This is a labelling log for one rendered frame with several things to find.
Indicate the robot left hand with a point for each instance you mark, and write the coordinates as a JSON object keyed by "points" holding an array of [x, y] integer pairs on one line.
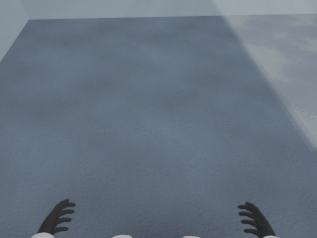
{"points": [[53, 219]]}

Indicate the robot right hand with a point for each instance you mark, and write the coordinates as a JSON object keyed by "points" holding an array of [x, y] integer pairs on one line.
{"points": [[262, 225]]}

